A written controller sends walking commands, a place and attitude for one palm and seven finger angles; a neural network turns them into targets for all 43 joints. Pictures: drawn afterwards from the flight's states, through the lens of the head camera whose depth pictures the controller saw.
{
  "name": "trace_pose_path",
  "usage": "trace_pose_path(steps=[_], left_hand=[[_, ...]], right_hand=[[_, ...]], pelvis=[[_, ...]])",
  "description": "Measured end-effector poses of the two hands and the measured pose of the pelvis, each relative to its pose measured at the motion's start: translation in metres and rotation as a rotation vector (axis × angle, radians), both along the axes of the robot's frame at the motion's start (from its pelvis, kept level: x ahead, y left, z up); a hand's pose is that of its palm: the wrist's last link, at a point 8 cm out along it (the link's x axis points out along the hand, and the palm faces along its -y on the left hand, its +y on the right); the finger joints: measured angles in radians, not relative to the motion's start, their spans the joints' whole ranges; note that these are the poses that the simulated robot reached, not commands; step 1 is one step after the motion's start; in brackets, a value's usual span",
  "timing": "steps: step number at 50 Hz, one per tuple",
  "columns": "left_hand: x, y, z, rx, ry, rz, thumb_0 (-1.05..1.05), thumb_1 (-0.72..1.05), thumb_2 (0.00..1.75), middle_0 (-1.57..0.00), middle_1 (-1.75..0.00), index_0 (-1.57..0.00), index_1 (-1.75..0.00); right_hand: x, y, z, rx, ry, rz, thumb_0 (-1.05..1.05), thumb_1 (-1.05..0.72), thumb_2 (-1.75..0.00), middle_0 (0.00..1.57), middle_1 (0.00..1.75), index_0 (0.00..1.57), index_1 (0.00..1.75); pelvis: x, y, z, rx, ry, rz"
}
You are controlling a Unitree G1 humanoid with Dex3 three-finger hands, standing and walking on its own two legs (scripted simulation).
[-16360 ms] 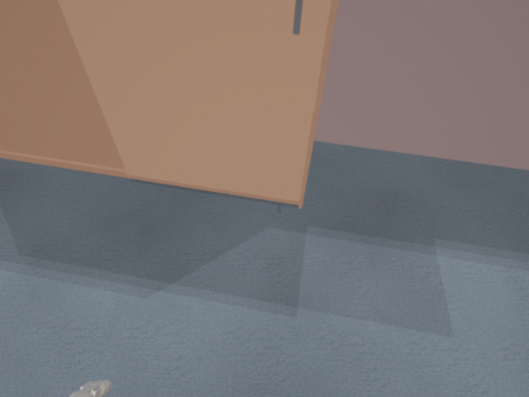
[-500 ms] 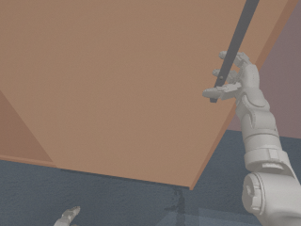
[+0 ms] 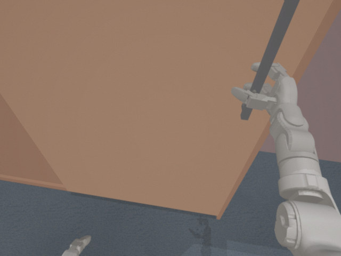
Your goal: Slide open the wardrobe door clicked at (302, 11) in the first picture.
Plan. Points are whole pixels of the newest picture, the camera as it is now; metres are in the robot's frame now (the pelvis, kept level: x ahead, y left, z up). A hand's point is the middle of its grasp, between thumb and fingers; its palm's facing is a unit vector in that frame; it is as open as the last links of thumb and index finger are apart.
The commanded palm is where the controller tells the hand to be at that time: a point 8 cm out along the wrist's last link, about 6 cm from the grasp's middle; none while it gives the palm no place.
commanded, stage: grip the handle and tug to test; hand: right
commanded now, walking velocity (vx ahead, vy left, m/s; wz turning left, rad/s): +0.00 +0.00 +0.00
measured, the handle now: (262, 66) +0.50 -0.16 +0.24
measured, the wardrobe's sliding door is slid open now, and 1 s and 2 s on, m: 0.00 0.00 0.00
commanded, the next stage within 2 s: tug the door sideways, standing still in 1.00 s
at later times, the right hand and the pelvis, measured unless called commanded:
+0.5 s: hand (252, 90) +0.44 -0.14 +0.20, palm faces +0.08 +1.00 +0.03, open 6.0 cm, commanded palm +0.41 -0.19 +0.20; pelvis +0.01 +0.00 +0.00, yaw +0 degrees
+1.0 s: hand (251, 92) +0.44 -0.14 +0.20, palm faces +0.09 +1.00 +0.02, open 6.1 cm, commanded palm +0.38 -0.19 +0.20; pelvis +0.03 +0.00 +0.00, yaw +1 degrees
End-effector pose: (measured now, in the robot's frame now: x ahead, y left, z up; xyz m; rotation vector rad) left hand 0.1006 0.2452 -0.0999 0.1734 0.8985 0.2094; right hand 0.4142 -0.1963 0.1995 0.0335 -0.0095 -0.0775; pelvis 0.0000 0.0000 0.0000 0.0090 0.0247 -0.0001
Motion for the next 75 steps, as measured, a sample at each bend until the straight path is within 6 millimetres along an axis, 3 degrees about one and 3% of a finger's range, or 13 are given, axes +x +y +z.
trace_pose_path(steps=[13, 40, 57, 66, 75], left_hand=[[0.015, 0.0, 0.005, 0.002, -0.031, -0.006, 0.01, 0.91, 0.9, -0.2, -0.3, -0.2, -0.3], [0.027, 0.003, 0.005, -0.016, -0.033, -0.001, 0.02, 0.91, 0.9, -0.2, -0.3, -0.2, -0.3], [0.072, -0.001, 0.015, -0.043, -0.093, -0.009, 0.02, 0.91, 0.9, -0.2, -0.3, -0.2, -0.3], [0.101, -0.009, 0.011, -0.011, -0.063, -0.096, 0.02, 0.91, 0.9, -0.2, -0.3, -0.2, -0.3], [0.1, -0.028, 0.004, -0.037, -0.054, -0.156, 0.01, 0.91, 0.9, -0.2, -0.3, -0.2, -0.3]], right_hand=[[0.003, 0.0, 0.0, -0.002, 0.005, 0.0, 0.0, -0.66, -0.8, 0.38, 1.33, 0.37, 1.33], [0.0, 0.006, 0.001, -0.01, 0.0, -0.021, 0.01, -0.72, -0.79, 0.32, 1.35, 0.31, 1.35], [-0.003, 0.007, 0.0, -0.016, -0.016, -0.004, 0.01, -0.76, -0.77, 0.26, 1.33, 0.23, 1.3], [0.001, 0.011, 0.003, -0.031, 0.012, -0.025, 0.01, -0.77, -0.83, 0.32, 1.36, 0.31, 1.36], [0.0, 0.014, 0.004, -0.044, 0.026, -0.073, 0.01, -0.77, -0.85, 0.32, 1.37, 0.32, 1.39]], pelvis=[[0.003, 0.002, 0.0, -0.001, 0.001, 0.003], [0.012, 0.004, 0.001, -0.004, -0.004, 0.01], [0.039, 0.004, 0.003, -0.008, 0.005, 0.035], [0.044, 0.003, 0.001, -0.001, 0.011, -0.02], [0.033, 0.002, 0.0, -0.005, 0.008, -0.054]])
